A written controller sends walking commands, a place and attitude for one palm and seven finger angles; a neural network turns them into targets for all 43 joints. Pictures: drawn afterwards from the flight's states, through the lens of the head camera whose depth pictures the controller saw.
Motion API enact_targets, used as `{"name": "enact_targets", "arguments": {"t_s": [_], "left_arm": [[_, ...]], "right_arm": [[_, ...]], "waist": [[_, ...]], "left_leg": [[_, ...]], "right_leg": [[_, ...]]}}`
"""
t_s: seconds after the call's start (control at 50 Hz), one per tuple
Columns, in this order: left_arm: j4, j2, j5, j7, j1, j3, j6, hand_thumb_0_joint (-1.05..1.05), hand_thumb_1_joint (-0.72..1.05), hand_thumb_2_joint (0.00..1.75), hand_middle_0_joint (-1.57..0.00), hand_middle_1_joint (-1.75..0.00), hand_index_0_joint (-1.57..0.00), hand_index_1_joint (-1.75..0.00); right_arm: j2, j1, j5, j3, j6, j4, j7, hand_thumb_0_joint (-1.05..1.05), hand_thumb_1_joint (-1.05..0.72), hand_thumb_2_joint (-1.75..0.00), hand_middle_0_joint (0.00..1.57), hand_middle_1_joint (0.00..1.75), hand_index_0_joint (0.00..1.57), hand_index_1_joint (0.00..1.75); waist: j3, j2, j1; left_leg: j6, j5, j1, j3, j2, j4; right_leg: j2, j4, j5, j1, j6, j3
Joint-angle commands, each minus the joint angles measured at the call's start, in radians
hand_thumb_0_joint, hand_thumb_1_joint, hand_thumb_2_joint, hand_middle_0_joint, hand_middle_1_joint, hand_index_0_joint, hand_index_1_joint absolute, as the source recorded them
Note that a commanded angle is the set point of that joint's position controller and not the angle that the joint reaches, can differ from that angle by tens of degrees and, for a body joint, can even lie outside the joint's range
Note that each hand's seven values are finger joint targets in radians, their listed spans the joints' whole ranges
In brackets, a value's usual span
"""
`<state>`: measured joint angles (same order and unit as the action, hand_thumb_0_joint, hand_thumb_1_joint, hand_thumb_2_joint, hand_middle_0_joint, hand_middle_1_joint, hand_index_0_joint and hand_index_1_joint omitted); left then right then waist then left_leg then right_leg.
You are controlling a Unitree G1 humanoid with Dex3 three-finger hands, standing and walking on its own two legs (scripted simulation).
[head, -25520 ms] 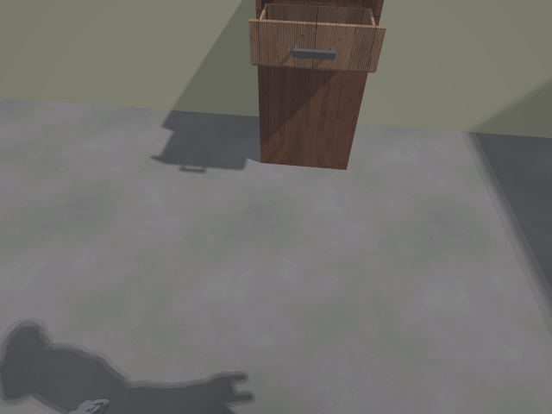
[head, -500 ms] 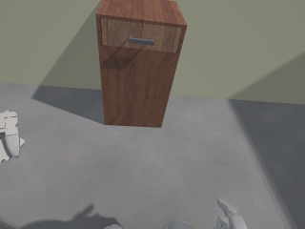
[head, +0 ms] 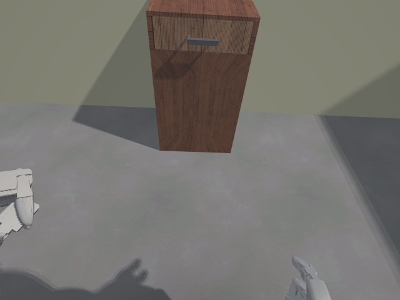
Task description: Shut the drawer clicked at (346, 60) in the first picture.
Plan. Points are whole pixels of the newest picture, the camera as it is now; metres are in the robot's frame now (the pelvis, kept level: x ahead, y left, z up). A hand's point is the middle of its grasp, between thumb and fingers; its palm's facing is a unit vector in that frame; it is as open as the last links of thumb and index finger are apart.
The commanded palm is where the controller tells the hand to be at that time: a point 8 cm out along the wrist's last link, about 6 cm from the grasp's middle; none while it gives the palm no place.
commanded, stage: stop stepping back and stand still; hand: left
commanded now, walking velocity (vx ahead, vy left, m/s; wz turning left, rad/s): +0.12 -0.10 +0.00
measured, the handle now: (202, 39) +1.13 +0.02 +0.02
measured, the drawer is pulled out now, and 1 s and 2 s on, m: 0.00 0.00 0.00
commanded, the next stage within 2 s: let the arm hang, fingers relaxed in 0.12 s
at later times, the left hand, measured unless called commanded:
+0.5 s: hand out of the picture +0.10 +0.18 -0.15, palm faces +0.09 -0.97 -0.25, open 3.1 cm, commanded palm none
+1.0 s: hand out of the picture +0.01 +0.17 -0.16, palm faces +0.07 -0.98 -0.19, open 6.9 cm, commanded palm none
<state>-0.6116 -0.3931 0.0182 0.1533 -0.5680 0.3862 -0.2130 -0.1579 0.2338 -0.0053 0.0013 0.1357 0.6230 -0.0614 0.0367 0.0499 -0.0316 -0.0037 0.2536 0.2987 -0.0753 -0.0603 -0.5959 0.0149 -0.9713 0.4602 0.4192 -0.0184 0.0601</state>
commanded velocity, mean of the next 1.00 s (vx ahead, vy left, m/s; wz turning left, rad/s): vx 0.01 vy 0.00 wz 0.00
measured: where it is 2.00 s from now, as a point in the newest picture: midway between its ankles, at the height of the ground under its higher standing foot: outside the picture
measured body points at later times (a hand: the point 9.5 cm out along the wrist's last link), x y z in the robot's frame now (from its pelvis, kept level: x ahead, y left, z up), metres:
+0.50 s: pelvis +0.01 -0.01 +0.00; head +0.04 -0.01 +0.45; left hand +0.10 +0.23 -0.13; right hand +0.10 -0.24 -0.14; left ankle +0.04 +0.11 -0.73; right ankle +0.03 -0.11 -0.73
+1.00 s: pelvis +0.03 +0.01 +0.02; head +0.05 +0.00 +0.47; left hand +0.01 +0.22 -0.14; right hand +0.02 -0.19 -0.15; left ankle +0.04 +0.11 -0.73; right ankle +0.03 -0.11 -0.73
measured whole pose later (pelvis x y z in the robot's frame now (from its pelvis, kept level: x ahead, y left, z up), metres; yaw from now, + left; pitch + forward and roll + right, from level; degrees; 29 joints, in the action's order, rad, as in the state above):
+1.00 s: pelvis +0.03 +0.01 +0.02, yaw +2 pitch -1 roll +0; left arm 1.16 -0.12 -0.01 0.03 -0.28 0.00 0.00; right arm -0.12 0.29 -0.01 0.00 -0.01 1.15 -0.02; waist 0.06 -0.03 0.00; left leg 0.02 0.20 0.19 -0.11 -0.02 -0.41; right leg 0.04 -0.41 0.24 0.15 0.00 0.11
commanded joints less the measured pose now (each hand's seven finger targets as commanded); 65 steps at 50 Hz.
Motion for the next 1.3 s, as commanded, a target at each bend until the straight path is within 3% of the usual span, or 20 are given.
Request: {"name": "enact_targets", "arguments": {"t_s": [0.0,0.04,0.06,0.08,0.1,0.12,0.14,0.18,0.2,0.22,0.24,0.26,0.28,0.3,0.32,0.38,0.5,0.58,0.8,1.28], "left_arm": [[-0.216,-0.155,0.015,0.022,-0.101,0.152,-0.073,0.0,0.9,0.9,-1.4,-1.6,-1.4,-1.6],[-0.138,-0.138,0.014,0.023,-0.12,0.141,-0.058,0.0,0.9,0.9,-1.4,-1.6,-1.4,-1.6],[-0.098,-0.132,0.015,0.021,-0.138,0.133,-0.05,0.0,0.9,0.9,-1.4,-1.6,-1.4,-1.6],[-0.11,-0.154,0.016,0.021,-0.105,0.138,-0.042,0.0,0.9,0.9,-1.4,-1.6,-1.4,-1.6],[-0.128,-0.199,0.034,0.024,-0.062,0.168,-0.047,0.0,0.9,0.9,-1.4,-1.6,-1.4,-1.6],[-0.137,-0.197,0.03,0.03,-0.014,0.173,-0.06,0.0,0.9,0.9,-1.4,-1.6,-1.4,-1.6],[-0.092,-0.158,0.029,0.026,-0.035,0.151,-0.057,0.0,0.9,0.9,-1.4,-1.6,-1.4,-1.6],[-0.135,-0.139,0.019,0.022,-0.024,0.114,-0.054,0.0,0.9,0.9,-1.4,-1.6,-1.4,-1.6],[0.635,0.081,-0.092,-0.096,0.143,-0.223,0.129,0.0,0.9,0.9,-1.4,-1.6,-1.4,-1.6],[0.678,0.084,-0.067,-0.123,0.107,-0.235,0.188,0.0,0.9,0.9,-1.36,-1.56,-1.36,-1.56],[0.712,0.089,-0.057,-0.132,0.129,-0.252,0.205,0.0,0.9,0.9,-1.32,-1.51,-1.32,-1.51],[0.768,0.096,-0.057,-0.137,0.164,-0.273,0.211,0.0,0.9,0.9,-1.28,-1.47,-1.28,-1.47],[0.82,0.103,-0.056,-0.142,0.162,-0.285,0.214,0.0,0.9,0.9,-1.24,-1.43,-1.24,-1.43],[0.876,0.109,-0.059,-0.144,0.165,-0.294,0.216,0.0,0.9,0.9,-1.2,-1.38,-1.2,-1.38],[0.93,0.109,-0.062,-0.144,0.19,-0.3,0.217,0.0,0.9,0.9,-1.16,-1.34,-1.16,-1.34],[1.151,0.055,-0.045,-0.147,0.281,-0.307,0.215,0.0,0.9,0.9,-1.04,-1.21,-1.04,-1.21],[1.455,0.094,-0.028,-0.132,0.283,-0.334,0.204,0.0,0.9,0.9,-0.8,-0.95,-0.8,-0.95],[1.555,0.099,-0.027,-0.132,0.3,-0.352,0.206,0.0,0.9,0.9,-0.64,-0.78,-0.64,-0.78],[1.72,0.132,-0.024,-0.121,0.255,-0.37,0.204,0.0,0.9,0.9,-0.2,-0.3,-0.2,-0.3],[1.758,0.202,-0.026,-0.108,0.2,-0.357,0.2,0.0,0.9,0.9,-0.2,-0.3,-0.2,-0.3]], "right_arm": [[-0.152,-0.096,-0.001,0.048,0.024,-0.161,0.004,0.0,-0.9,-0.9,0.2,0.3,0.2,0.3],[-0.153,-0.092,0.0,0.054,-0.006,-0.167,-0.001,0.0,-0.9,-0.9,0.2,0.3,0.2,0.3],[-0.141,-0.098,0.007,0.053,-0.014,-0.175,-0.004,0.0,-0.9,-0.9,0.2,0.3,0.2,0.3],[-0.125,-0.099,0.015,0.057,-0.026,-0.178,-0.002,0.0,-0.9,-0.9,0.2,0.3,0.2,0.3],[-0.142,-0.103,0.011,0.059,-0.015,-0.178,-0.006,0.0,-0.9,-0.9,0.2,0.3,0.2,0.3],[-0.136,-0.082,0.005,0.051,-0.001,-0.142,-0.001,0.0,-0.9,-0.9,0.2,0.3,0.2,0.3],[-0.134,-0.057,0.005,0.054,-0.001,-0.116,0.001,0.0,-0.9,-0.9,0.2,0.3,0.2,0.3],[-0.138,-0.112,0.009,0.048,-0.007,-0.129,-0.006,0.0,-0.9,-0.9,0.2,0.3,0.2,0.3],[-0.193,-0.067,-0.002,0.067,-0.012,0.082,0.104,0.0,-0.9,-0.9,0.2,0.3,0.2,0.3],[-0.131,0.015,0.004,0.054,-0.077,0.066,0.099,0.0,-0.9,-0.9,0.2,0.3,0.2,0.3],[-0.122,0.037,-0.004,0.045,-0.105,0.046,0.095,0.0,-0.9,-0.9,0.2,0.3,0.2,0.3],[-0.133,0.038,-0.013,0.048,-0.112,0.042,0.095,0.0,-0.9,-0.9,0.2,0.3,0.2,0.3],[-0.178,0.029,-0.026,0.054,-0.112,0.034,0.091,0.0,-0.9,-0.9,0.2,0.3,0.2,0.3],[-0.202,-0.001,-0.037,0.054,-0.116,0.033,0.082,0.0,-0.9,-0.9,0.2,0.3,0.2,0.3],[-0.212,-0.032,-0.045,0.047,-0.124,0.037,0.075,0.0,-0.9,-0.9,0.2,0.3,0.2,0.3],[-0.149,-0.026,-0.037,0.021,-0.128,0.119,0.062,0.0,-0.9,-0.9,0.2,0.3,0.2,0.3],[-0.116,0.004,-0.024,0.014,-0.133,0.266,0.045,0.0,-0.9,-0.9,0.2,0.3,0.2,0.3],[-0.108,0.037,-0.017,0.02,-0.143,0.337,0.042,0.0,-0.9,-0.9,0.2,0.3,0.2,0.3],[-0.078,0.107,-0.011,0.011,-0.14,0.474,0.032,0.0,-0.9,-0.9,0.2,0.3,0.2,0.3],[-0.011,0.174,-0.011,0.02,-0.129,0.531,0.02,0.0,-0.9,-0.9,0.2,0.3,0.2,0.3]], "waist": [[-0.034,-0.328,0.026],[-0.056,-0.244,0.034],[-0.045,-0.12,0.038],[-0.029,0.14,0.029],[-0.028,0.214,0.019],[-0.094,0.144,0.009],[-0.089,0.107,0.002],[-0.032,0.13,0.008],[-0.005,0.043,-0.043],[-0.064,0.049,-0.03],[-0.039,0.107,-0.027],[-0.039,0.148,-0.02],[-0.05,0.114,-0.004],[-0.059,0.099,0.018],[-0.058,0.113,0.031],[-0.035,-0.039,0.022],[-0.101,-0.21,0.031],[-0.046,-0.101,0.022],[0.017,-0.051,0.021],[0.052,-0.054,0.023]], "left_leg": [[0.124,0.369,0.202,0.167,-0.205,0.389],[0.083,0.425,0.304,0.096,-0.15,0.25],[0.058,0.37,0.317,0.044,-0.086,0.051],[0.028,0.273,0.373,-0.01,0.013,-0.242],[0.013,0.219,0.381,0.024,0.046,-0.439],[0.004,0.206,0.347,0.068,0.029,-0.5],[0.001,0.196,0.269,0.085,0.005,-0.464],[0.005,0.144,0.145,0.043,-0.009,-0.261],[-0.006,0.208,0.226,0.012,-0.062,-0.244],[-0.012,0.125,0.053,0.001,0.017,-0.166],[-0.001,0.049,0.02,-0.01,0.035,-0.078],[0.019,-0.072,-0.014,0.039,0.008,-0.025],[0.066,-0.145,-0.017,0.153,-0.055,-0.004],[0.095,-0.135,0.009,0.19,-0.104,0.022],[0.093,-0.087,0.072,0.187,-0.1,0.029],[0.039,-0.145,0.068,0.095,-0.028,0.05],[0.027,-0.161,-0.041,0.09,-0.054,0.16],[0.025,-0.1,-0.078,0.089,-0.059,0.212],[0.028,-0.116,-0.125,0.073,-0.059,0.267],[0.034,-0.152,-0.121,0.06,-0.053,0.263]], "right_leg": [[-0.005,0.203,-0.022,-0.224,-0.001,0.065],[-0.043,0.359,-0.001,-0.41,-0.012,0.09],[0.007,0.501,0.046,-0.402,-0.039,-0.015],[0.175,0.689,0.136,-0.357,-0.118,-0.347],[0.326,0.756,-0.078,-0.306,-0.186,-0.549],[0.344,0.738,-0.106,-0.304,-0.201,-0.529],[0.31,0.721,-0.004,-0.218,-0.187,-0.43],[0.254,0.68,-0.083,-0.126,-0.158,-0.288],[0.31,0.451,-0.554,-0.096,-0.122,-0.018],[0.193,0.421,-0.53,-0.047,-0.102,-0.064],[0.184,0.42,-0.414,-0.02,-0.077,-0.034],[0.164,0.388,-0.34,0.003,-0.048,-0.024],[0.127,0.341,-0.266,0.03,-0.021,-0.018],[0.101,0.344,-0.212,0.005,-0.003,-0.016],[0.091,0.395,-0.131,-0.049,-0.008,-0.055],[0.142,0.467,-0.271,-0.132,-0.034,-0.093],[0.109,0.554,-0.326,-0.261,-0.022,-0.054],[0.109,0.625,-0.26,-0.229,-0.025,-0.041],[0.106,0.657,-0.249,-0.217,-0.018,-0.033],[0.101,0.638,-0.288,-0.224,-0.013,-0.027]]}}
